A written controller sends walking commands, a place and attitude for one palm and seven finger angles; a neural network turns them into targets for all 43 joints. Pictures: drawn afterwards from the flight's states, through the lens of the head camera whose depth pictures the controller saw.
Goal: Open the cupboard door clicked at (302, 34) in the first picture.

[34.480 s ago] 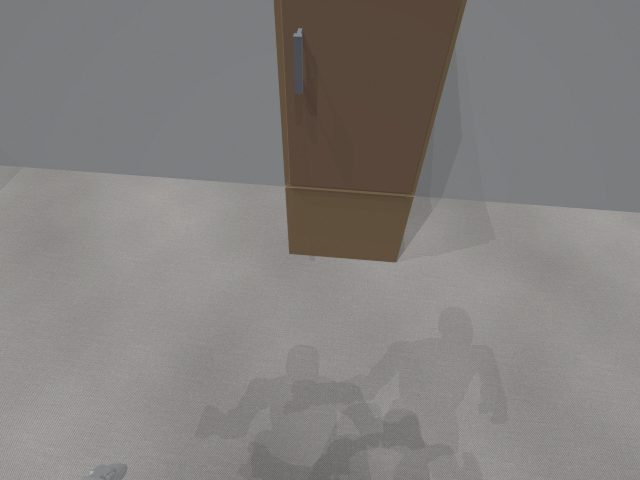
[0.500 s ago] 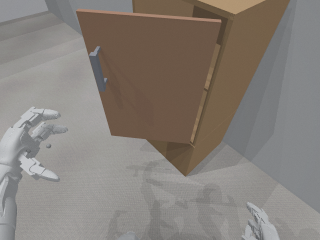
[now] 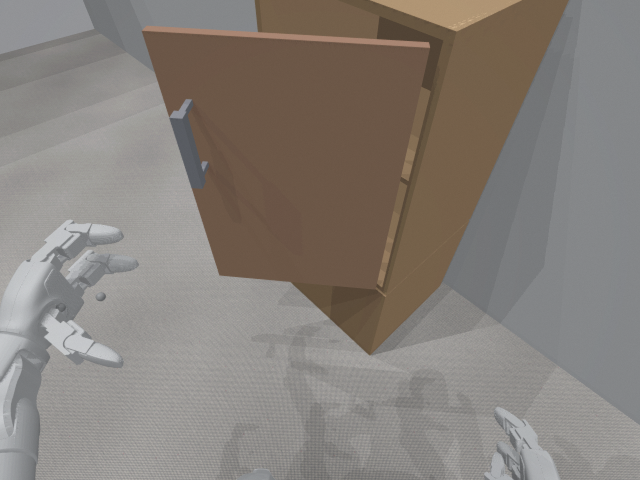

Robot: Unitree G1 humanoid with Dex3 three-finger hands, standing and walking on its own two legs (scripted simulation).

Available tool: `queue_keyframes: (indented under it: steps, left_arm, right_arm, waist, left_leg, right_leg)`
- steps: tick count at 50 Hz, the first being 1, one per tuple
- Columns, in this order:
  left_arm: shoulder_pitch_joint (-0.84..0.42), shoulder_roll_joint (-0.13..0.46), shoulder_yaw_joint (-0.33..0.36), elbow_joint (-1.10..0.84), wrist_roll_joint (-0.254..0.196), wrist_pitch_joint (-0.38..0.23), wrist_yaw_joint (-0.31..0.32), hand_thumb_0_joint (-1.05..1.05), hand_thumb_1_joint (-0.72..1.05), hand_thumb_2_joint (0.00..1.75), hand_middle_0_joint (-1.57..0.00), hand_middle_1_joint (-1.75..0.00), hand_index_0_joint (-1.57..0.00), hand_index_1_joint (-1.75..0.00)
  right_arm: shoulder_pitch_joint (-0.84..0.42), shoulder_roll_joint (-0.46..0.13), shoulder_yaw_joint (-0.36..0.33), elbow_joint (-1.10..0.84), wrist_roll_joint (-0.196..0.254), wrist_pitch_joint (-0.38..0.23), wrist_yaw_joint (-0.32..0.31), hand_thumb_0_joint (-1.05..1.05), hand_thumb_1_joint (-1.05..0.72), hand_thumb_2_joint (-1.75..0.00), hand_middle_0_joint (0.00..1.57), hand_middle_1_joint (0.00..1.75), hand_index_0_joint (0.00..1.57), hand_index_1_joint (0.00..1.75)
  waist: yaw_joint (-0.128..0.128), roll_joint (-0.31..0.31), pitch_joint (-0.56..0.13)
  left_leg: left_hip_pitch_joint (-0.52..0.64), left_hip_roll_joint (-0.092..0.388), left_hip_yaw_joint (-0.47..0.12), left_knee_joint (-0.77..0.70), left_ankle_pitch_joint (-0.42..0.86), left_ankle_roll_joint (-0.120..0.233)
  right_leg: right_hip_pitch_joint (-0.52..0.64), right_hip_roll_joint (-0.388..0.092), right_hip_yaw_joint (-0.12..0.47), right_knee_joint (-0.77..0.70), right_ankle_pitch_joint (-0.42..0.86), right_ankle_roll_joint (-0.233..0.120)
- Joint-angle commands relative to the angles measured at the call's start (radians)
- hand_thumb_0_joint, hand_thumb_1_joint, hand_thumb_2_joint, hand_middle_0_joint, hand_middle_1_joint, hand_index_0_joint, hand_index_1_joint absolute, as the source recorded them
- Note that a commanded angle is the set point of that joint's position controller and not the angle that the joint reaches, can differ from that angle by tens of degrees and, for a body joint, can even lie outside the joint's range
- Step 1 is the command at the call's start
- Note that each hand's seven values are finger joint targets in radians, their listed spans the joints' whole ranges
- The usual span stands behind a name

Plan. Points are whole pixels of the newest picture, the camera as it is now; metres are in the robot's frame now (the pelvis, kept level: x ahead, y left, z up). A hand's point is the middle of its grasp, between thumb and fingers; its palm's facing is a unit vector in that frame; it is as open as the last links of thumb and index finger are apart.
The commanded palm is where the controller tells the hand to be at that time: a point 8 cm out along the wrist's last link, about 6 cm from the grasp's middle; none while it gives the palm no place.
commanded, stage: move the hooked fingers beside the handle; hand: left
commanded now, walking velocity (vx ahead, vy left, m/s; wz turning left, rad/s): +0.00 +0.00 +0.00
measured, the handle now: (193, 145) +0.60 +0.26 +0.08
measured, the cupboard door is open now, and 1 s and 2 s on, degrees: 41 41 41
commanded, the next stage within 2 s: none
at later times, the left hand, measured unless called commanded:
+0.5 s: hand (117, 245) +0.36 +0.28 +0.10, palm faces -0.02 -1.00 +0.00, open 14.0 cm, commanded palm +0.34 +0.33 +0.10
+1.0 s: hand (127, 204) +0.43 +0.30 +0.10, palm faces -0.02 -1.00 +0.01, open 14.0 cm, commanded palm +0.42 +0.35 +0.09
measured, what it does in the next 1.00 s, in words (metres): stands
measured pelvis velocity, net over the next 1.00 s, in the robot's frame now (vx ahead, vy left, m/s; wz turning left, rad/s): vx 0.00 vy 0.01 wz -0.03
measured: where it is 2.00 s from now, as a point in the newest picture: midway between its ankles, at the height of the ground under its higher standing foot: outside the picture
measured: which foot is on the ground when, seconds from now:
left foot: down 0.00-1.00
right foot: down 0.00-1.00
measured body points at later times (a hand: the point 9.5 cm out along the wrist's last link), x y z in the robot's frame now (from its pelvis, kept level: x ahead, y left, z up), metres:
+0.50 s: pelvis +0.00 +0.00 -0.01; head +0.04 +0.01 +0.44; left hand +0.36 +0.34 +0.10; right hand +0.11 -0.27 -0.10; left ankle +0.06 +0.13 -0.71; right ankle -0.03 -0.13 -0.71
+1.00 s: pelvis +0.00 +0.01 -0.02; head +0.09 +0.03 +0.42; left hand +0.43 +0.35 +0.10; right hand +0.06 -0.27 -0.12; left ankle +0.06 +0.13 -0.71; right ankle -0.03 -0.13 -0.71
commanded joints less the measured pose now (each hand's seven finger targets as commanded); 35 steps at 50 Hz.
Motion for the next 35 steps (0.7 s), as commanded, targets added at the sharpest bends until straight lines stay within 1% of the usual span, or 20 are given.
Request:
queue_keyframes:
  steps: [1,3,6,7,8,12,13,14,16,18,21,24,25,26,28,30,31,32,34,35]
  left_arm:
    - [-0.235,0.268,0.091,-0.201,-0.038,-0.065,0.000,0.00,-0.50,0.30,-0.30,-1.20,-0.30,-1.20]
    - [-0.231,0.270,0.094,-0.188,-0.035,-0.063,-0.001,0.00,-0.50,0.30,-0.30,-1.20,-0.30,-1.20]
    - [-0.389,0.297,0.087,-0.122,-0.025,-0.066,0.001,0.00,-0.50,0.30,-0.30,-1.20,-0.30,-1.20]
    - [-0.426,0.311,0.091,-0.088,-0.016,-0.067,0.000,0.00,-0.50,0.30,-0.30,-1.20,-0.30,-1.20]
    - [-0.483,0.294,0.063,-0.080,-0.008,-0.073,-0.003,0.00,-0.50,0.30,-0.30,-1.20,-0.30,-1.20]
    - [-0.527,0.325,0.071,-0.010,0.004,-0.090,-0.013,0.00,-0.50,0.30,-0.30,-1.20,-0.30,-1.20]
    - [-0.546,0.351,0.084,0.016,0.010,-0.089,-0.015,0.00,-0.50,0.30,-0.30,-1.20,-0.30,-1.20]
    - [-0.574,0.343,0.072,0.036,0.014,-0.091,-0.018,0.00,-0.50,0.30,-0.30,-1.20,-0.30,-1.20]
    - [-0.569,0.378,0.103,0.080,0.011,-0.091,-0.021,0.00,-0.50,0.30,-0.30,-1.20,-0.30,-1.20]
    - [-0.601,0.381,0.094,0.121,0.021,-0.084,-0.025,0.00,-0.50,0.30,-0.30,-1.20,-0.30,-1.20]
    - [-0.632,0.429,0.129,0.181,0.025,-0.094,-0.027,0.00,-0.50,0.30,-0.30,-1.20,-0.30,-1.20]
    - [-0.690,0.453,0.134,0.228,0.039,-0.110,-0.038,0.00,-0.50,0.30,-0.30,-1.20,-0.30,-1.20]
    - [-0.699,0.438,0.117,0.222,0.042,-0.117,-0.041,0.00,-0.50,0.30,-0.30,-1.20,-0.30,-1.20]
    - [-0.730,0.437,0.115,0.218,0.035,-0.128,-0.045,0.00,-0.50,0.30,-0.30,-1.20,-0.30,-1.20]
    - [-0.739,0.470,0.133,0.282,0.044,-0.128,-0.052,0.00,-0.50,0.30,-0.30,-1.20,-0.30,-1.20]
    - [-0.816,0.456,0.104,0.308,0.054,-0.134,-0.057,0.00,-0.50,0.30,-0.30,-1.20,-0.30,-1.20]
    - [-0.834,0.462,0.109,0.299,0.051,-0.143,-0.058,0.00,-0.50,0.30,-0.30,-1.20,-0.30,-1.20]
    - [-0.839,0.507,0.140,0.319,0.060,-0.146,-0.055,0.00,-0.50,0.30,-0.30,-1.20,-0.30,-1.20]
    - [-0.856,0.476,0.110,0.326,0.069,-0.151,-0.056,0.00,-0.50,0.30,-0.30,-1.20,-0.30,-1.20]
    - [-0.859,0.484,0.115,0.329,0.073,-0.153,-0.053,0.00,-0.50,0.30,-0.30,-1.20,-0.30,-1.20]
  right_arm:
    - [-0.053,-0.144,-0.063,-0.147,0.001,-0.051,-0.015,0.00,-0.90,-0.90,0.20,0.30,0.20,0.30]
    - [-0.054,-0.144,-0.063,-0.147,0.002,-0.049,-0.014,0.00,-0.90,-0.90,0.20,0.30,0.20,0.30]
    - [-0.042,-0.152,-0.057,-0.122,-0.001,-0.037,-0.027,0.00,-0.90,-0.90,0.20,0.30,0.20,0.30]
    - [-0.040,-0.156,-0.059,-0.115,0.001,-0.035,-0.031,0.00,-0.90,-0.90,0.20,0.30,0.20,0.30]
    - [-0.039,-0.153,-0.058,-0.112,0.001,-0.035,-0.034,0.00,-0.90,-0.90,0.20,0.30,0.20,0.30]
    - [-0.025,-0.157,-0.061,-0.097,-0.003,-0.029,-0.037,0.00,-0.90,-0.90,0.20,0.30,0.20,0.30]
    - [-0.021,-0.162,-0.060,-0.092,-0.003,-0.024,-0.036,0.00,-0.90,-0.90,0.20,0.30,0.20,0.30]
    - [-0.021,-0.160,-0.059,-0.088,-0.002,-0.019,-0.034,0.00,-0.90,-0.90,0.20,0.30,0.20,0.30]
    - [-0.011,-0.164,-0.062,-0.089,-0.005,-0.011,-0.030,0.00,-0.90,-0.90,0.20,0.30,0.20,0.30]
    - [-0.006,-0.167,-0.063,-0.093,-0.004,-0.001,-0.025,0.00,-0.90,-0.90,0.20,0.30,0.20,0.30]
    - [0.019,-0.175,-0.067,-0.091,-0.006,0.016,-0.020,0.00,-0.90,-0.90,0.20,0.30,0.20,0.30]
    - [0.042,-0.181,-0.071,-0.082,-0.006,0.032,-0.014,0.00,-0.90,-0.90,0.20,0.30,0.20,0.30]
    - [0.045,-0.179,-0.075,-0.087,-0.005,0.036,-0.011,0.00,-0.90,-0.90,0.20,0.30,0.20,0.30]
    - [0.051,-0.179,-0.077,-0.085,-0.007,0.038,-0.013,0.00,-0.90,-0.90,0.20,0.30,0.20,0.30]
    - [0.067,-0.188,-0.077,-0.074,-0.005,0.050,-0.011,0.00,-0.90,-0.90,0.20,0.30,0.20,0.30]
    - [0.078,-0.190,-0.080,-0.064,-0.006,0.061,-0.011,0.00,-0.90,-0.90,0.20,0.30,0.20,0.30]
    - [0.085,-0.190,-0.082,-0.065,-0.008,0.062,-0.013,0.00,-0.90,-0.90,0.20,0.30,0.20,0.30]
    - [0.094,-0.198,-0.084,-0.057,-0.009,0.068,-0.013,0.00,-0.90,-0.90,0.20,0.30,0.20,0.30]
    - [0.101,-0.193,-0.084,-0.057,-0.011,0.077,-0.008,0.00,-0.90,-0.90,0.20,0.30,0.20,0.30]
    - [0.105,-0.195,-0.086,-0.057,-0.012,0.081,-0.006,0.00,-0.90,-0.90,0.20,0.30,0.20,0.30]
  waist:
    - [0.001,0.046,-0.204]
    - [0.000,0.041,-0.207]
    - [-0.029,0.030,-0.152]
    - [-0.032,0.040,-0.161]
    - [-0.040,0.068,-0.172]
    - [-0.031,0.052,-0.246]
    - [-0.027,0.074,-0.245]
    - [-0.034,0.073,-0.233]
    - [-0.015,0.064,-0.258]
    - [-0.023,0.065,-0.254]
    - [-0.018,0.024,-0.269]
    - [-0.028,0.072,-0.287]
    - [-0.033,0.079,-0.302]
    - [-0.038,0.049,-0.319]
    - [-0.040,0.066,-0.308]
    - [-0.058,0.067,-0.298]
    - [-0.056,0.072,-0.326]
    - [-0.051,0.090,-0.345]
    - [-0.055,0.108,-0.360]
    - [-0.053,0.109,-0.369]
  left_leg:
    - [0.276,-0.062,-0.006,-0.104,0.109,0.044]
    - [0.274,-0.063,-0.004,-0.102,0.104,0.045]
    - [0.243,-0.062,-0.007,-0.097,0.050,0.044]
    - [0.246,-0.061,-0.009,-0.094,0.037,0.043]
    - [0.256,-0.062,-0.010,-0.092,0.033,0.042]
    - [0.275,-0.061,-0.012,-0.071,0.081,0.046]
    - [0.264,-0.061,-0.014,-0.069,0.083,0.043]
    - [0.260,-0.061,-0.014,-0.069,0.079,0.044]
    - [0.242,-0.062,-0.012,-0.059,0.108,0.044]
    - [0.230,-0.061,-0.006,-0.055,0.100,0.045]
    - [0.202,-0.060,-0.007,-0.043,0.123,0.047]
    - [0.209,-0.058,-0.004,-0.029,0.145,0.045]
    - [0.220,-0.059,-0.001,-0.024,0.143,0.047]
    - [0.217,-0.058,-0.002,-0.015,0.156,0.051]
    - [0.204,-0.055,-0.005,-0.013,0.147,0.048]
    - [0.206,-0.052,-0.012,-0.012,0.127,0.049]
    - [0.211,-0.054,-0.008,-0.002,0.141,0.053]
    - [0.222,-0.051,-0.016,-0.002,0.147,0.049]
    - [0.244,-0.048,-0.025,0.000,0.167,0.045]
    - [0.249,-0.046,-0.028,0.002,0.170,0.045]
  right_leg:
    - [-0.075,0.060,-0.004,-0.135,0.218,-0.029]
    - [-0.084,0.058,-0.002,-0.135,0.222,-0.024]
    - [-0.127,0.061,0.004,-0.143,0.158,-0.023]
    - [-0.141,0.058,0.008,-0.143,0.143,-0.023]
    - [-0.150,0.055,0.009,-0.139,0.137,-0.024]
    - [-0.128,0.054,0.015,-0.125,0.184,-0.029]
    - [-0.131,0.053,0.013,-0.117,0.186,-0.031]
    - [-0.142,0.053,0.011,-0.118,0.183,-0.031]
    - [-0.109,0.054,0.015,-0.106,0.210,-0.036]
    - [-0.133,0.052,0.015,-0.103,0.213,-0.030]
    - [-0.120,0.058,0.015,-0.088,0.232,-0.033]
    - [-0.143,0.059,0.013,-0.071,0.261,-0.034]
    - [-0.156,0.061,0.015,-0.071,0.258,-0.032]
    - [-0.147,0.065,0.016,-0.064,0.273,-0.034]
    - [-0.172,0.065,0.013,-0.058,0.260,-0.033]
    - [-0.211,0.066,0.007,-0.057,0.230,-0.033]
    - [-0.203,0.069,0.011,-0.050,0.240,-0.036]
    - [-0.211,0.067,0.009,-0.047,0.238,-0.037]
    - [-0.229,0.068,0.000,-0.036,0.242,-0.039]
    - [-0.234,0.069,0.000,-0.034,0.239,-0.039]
